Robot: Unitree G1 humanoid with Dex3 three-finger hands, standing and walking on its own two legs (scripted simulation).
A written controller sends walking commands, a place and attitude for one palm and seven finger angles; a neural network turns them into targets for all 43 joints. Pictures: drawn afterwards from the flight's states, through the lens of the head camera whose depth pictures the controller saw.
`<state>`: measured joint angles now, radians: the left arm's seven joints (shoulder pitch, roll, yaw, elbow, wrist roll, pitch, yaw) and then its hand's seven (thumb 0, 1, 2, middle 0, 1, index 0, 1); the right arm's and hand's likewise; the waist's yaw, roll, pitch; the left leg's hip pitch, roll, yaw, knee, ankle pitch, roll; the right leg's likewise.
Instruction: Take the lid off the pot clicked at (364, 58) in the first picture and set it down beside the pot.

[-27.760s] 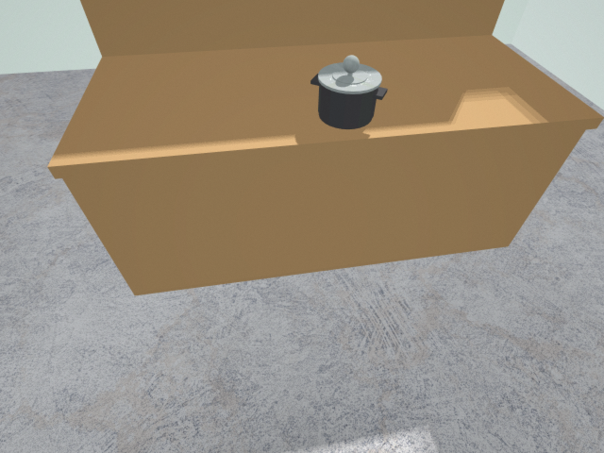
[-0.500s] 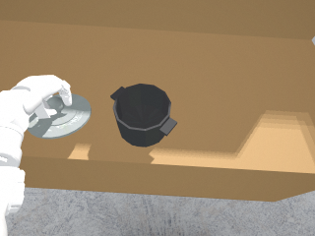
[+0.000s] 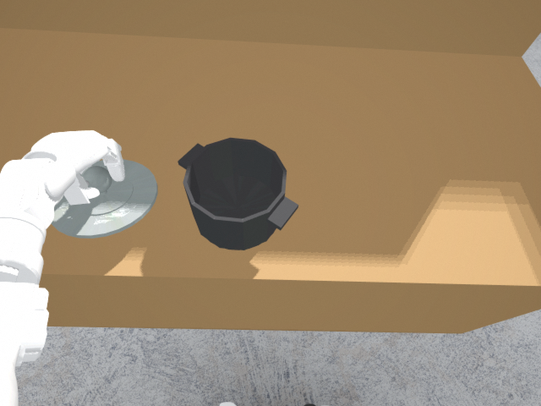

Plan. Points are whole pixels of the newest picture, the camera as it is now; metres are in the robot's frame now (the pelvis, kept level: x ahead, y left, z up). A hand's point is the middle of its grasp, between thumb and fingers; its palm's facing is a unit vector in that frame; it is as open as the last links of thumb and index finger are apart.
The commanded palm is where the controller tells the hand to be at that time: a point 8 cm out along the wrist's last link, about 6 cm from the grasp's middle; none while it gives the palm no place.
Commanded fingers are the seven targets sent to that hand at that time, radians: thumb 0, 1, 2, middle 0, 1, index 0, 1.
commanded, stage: lower the lid onto the table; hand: left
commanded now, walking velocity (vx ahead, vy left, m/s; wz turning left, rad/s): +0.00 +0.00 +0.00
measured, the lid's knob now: (96, 179) +0.47 +0.28 -0.01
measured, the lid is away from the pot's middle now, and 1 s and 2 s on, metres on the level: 0.23 0.24 0.25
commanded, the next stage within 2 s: open the fingers wide in 1.18 s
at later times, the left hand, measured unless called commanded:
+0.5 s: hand (92, 194) +0.44 +0.28 +0.00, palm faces -0.49 -0.07 -0.87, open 6.9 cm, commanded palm +0.47 +0.28 +0.06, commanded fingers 0.00 0.64 1.06 -0.80 -0.94 -0.87 -0.99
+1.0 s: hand (93, 199) +0.44 +0.28 -0.01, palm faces -0.50 -0.07 -0.86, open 6.8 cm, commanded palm +0.48 +0.28 +0.03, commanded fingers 0.00 0.64 1.06 -0.80 -0.94 -0.87 -0.99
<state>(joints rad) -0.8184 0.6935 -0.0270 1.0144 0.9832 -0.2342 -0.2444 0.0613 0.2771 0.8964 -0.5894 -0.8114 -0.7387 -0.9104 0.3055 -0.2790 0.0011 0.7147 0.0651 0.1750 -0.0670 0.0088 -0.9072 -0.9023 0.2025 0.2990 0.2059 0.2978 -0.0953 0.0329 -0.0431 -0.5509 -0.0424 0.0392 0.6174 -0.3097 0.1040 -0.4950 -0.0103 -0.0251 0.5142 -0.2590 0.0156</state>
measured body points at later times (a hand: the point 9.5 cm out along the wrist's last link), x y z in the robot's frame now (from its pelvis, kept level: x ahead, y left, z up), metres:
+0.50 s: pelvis +0.00 -0.01 -0.01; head +0.10 +0.01 +0.43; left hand +0.46 +0.28 +0.05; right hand +0.01 -0.29 -0.13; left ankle -0.01 +0.05 -0.73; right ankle -0.02 -0.16 -0.73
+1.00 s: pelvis -0.02 -0.01 -0.03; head +0.10 +0.01 +0.40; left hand +0.46 +0.29 +0.04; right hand -0.02 -0.29 -0.14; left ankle -0.01 +0.05 -0.73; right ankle -0.02 -0.16 -0.73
